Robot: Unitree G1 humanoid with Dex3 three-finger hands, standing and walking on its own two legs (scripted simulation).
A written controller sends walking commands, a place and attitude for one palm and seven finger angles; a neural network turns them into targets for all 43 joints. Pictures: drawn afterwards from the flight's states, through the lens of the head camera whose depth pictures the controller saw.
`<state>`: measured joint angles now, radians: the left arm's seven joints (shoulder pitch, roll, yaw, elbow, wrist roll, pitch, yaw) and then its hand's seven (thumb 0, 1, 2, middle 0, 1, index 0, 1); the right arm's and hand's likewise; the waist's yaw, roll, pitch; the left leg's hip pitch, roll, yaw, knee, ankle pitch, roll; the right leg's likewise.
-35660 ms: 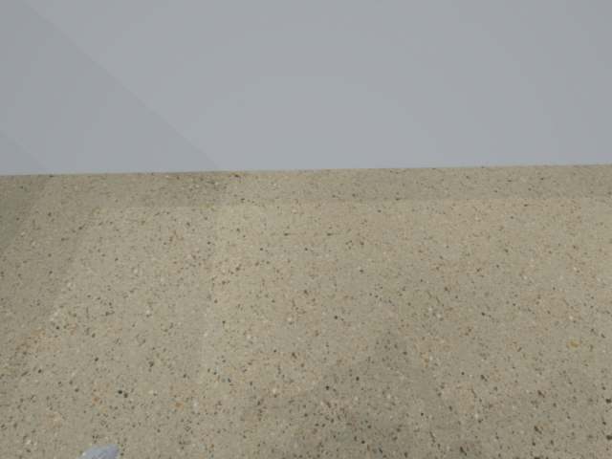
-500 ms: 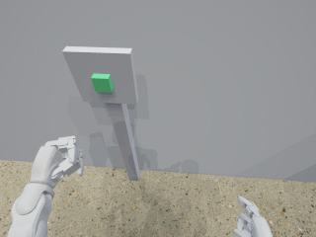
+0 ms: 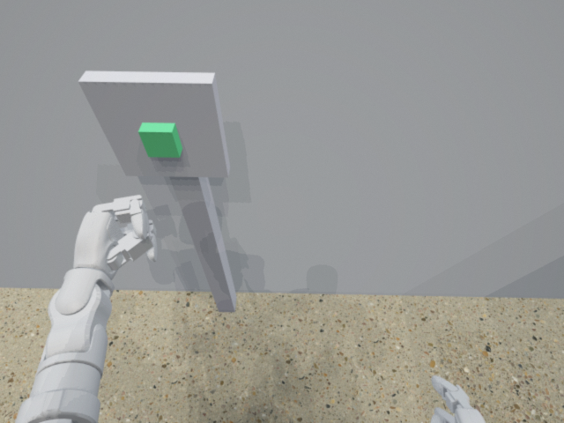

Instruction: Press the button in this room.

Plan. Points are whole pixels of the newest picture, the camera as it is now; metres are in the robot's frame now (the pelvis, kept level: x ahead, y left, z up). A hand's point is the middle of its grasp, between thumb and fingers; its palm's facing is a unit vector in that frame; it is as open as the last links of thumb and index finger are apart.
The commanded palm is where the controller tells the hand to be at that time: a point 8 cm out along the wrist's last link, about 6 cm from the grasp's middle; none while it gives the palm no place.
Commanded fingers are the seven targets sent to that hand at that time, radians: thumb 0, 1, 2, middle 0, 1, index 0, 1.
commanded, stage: aim a knuckle at the button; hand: left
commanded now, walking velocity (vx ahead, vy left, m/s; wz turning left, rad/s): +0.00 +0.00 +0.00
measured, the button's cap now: (162, 139) +0.53 +0.23 +0.10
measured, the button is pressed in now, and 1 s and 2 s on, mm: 0 0 4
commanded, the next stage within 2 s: press the button with the knuckle in 1.18 s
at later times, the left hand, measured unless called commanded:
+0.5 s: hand (169, 194) +0.43 +0.20 +0.07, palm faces +0.03 -1.00 -0.02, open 3.1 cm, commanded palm +0.41 +0.25 +0.07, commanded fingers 0.00 0.90 0.90 -1.30 -1.50 -1.30 -1.50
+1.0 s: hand (166, 196) +0.43 +0.20 +0.07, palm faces +0.03 -1.00 -0.01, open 3.1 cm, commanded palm +0.40 +0.25 +0.07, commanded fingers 0.00 0.90 0.90 -1.30 -1.50 -1.30 -1.50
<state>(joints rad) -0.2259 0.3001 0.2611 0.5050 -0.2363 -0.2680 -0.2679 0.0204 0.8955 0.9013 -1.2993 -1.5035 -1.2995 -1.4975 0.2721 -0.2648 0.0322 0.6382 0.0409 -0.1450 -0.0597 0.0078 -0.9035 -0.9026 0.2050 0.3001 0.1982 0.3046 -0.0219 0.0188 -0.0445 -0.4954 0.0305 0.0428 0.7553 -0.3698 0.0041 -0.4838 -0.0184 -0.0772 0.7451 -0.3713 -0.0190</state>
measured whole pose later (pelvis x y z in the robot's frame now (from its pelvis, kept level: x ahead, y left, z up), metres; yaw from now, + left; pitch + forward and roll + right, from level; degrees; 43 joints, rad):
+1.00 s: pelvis +0.00 +0.01 -0.01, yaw -2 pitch +12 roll -1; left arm -0.57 0.37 0.34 0.91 -0.17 -0.37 -0.24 0.02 0.90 0.90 -1.30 -1.50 -1.30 -1.50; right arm 0.34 -0.25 0.02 0.63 0.03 0.03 -0.03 0.00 -0.90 -0.90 0.21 0.30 0.20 0.30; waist -0.08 0.01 -0.09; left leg -0.64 0.05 0.06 0.84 -0.41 0.02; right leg -0.63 0.00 -0.06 0.80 -0.38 -0.01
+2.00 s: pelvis +0.00 +0.01 -0.02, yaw -2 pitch +15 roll -2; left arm -0.78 0.46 0.39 1.12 -0.12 -0.39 -0.24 0.01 0.87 0.91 -1.30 -1.50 -1.31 -1.50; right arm 0.37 -0.27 0.03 0.65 0.01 0.05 -0.02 0.00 -0.90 -0.90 0.21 0.30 0.20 0.30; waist -0.13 0.01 -0.09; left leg -0.74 0.05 0.05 0.89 -0.42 0.02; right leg -0.72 0.00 -0.06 0.85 -0.39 -0.01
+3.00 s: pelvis -0.03 +0.02 -0.03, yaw -1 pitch +19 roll -3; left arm -0.96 0.56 0.40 1.25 -0.08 -0.38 -0.22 0.05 0.84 0.89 -1.30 -1.50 -1.51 -1.50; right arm 0.42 -0.28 0.05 0.65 -0.01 0.00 -0.01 0.00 -0.90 -0.90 0.21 0.30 0.20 0.30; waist -0.19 0.01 -0.08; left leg -0.91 0.05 0.02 0.98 -0.40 0.03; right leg -0.86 0.00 -0.09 0.90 -0.36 -0.01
